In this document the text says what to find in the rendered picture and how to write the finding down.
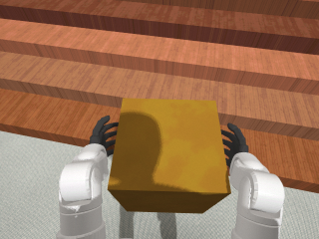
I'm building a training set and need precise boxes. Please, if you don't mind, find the left robot hand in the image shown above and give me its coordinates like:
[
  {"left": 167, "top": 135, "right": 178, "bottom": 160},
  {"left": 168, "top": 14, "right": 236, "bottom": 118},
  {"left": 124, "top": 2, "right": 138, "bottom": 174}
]
[{"left": 89, "top": 116, "right": 119, "bottom": 157}]

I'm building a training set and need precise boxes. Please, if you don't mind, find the carton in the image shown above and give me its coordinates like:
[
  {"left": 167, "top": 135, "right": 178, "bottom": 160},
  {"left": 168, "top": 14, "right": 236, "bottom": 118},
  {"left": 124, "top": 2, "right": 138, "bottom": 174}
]
[{"left": 108, "top": 98, "right": 231, "bottom": 214}]

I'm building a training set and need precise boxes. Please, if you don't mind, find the right robot hand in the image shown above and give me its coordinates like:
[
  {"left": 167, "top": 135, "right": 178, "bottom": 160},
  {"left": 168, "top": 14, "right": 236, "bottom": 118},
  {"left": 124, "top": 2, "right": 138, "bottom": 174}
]
[{"left": 220, "top": 122, "right": 249, "bottom": 169}]

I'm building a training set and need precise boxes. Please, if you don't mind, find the robot left forearm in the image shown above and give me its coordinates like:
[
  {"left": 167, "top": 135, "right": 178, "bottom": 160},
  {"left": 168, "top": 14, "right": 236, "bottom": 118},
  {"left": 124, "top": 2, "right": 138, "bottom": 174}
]
[{"left": 56, "top": 143, "right": 109, "bottom": 239}]

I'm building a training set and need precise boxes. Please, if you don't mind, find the robot right forearm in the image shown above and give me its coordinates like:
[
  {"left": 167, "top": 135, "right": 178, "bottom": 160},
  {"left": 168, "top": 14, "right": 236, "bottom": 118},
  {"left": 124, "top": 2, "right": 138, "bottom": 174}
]
[{"left": 229, "top": 152, "right": 285, "bottom": 239}]

